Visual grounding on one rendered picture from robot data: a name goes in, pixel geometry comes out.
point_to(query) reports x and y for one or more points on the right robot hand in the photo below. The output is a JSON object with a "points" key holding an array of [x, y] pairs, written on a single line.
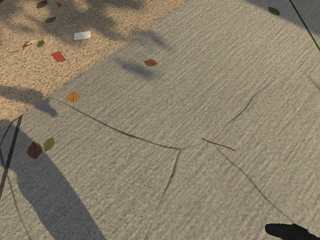
{"points": [[289, 232]]}

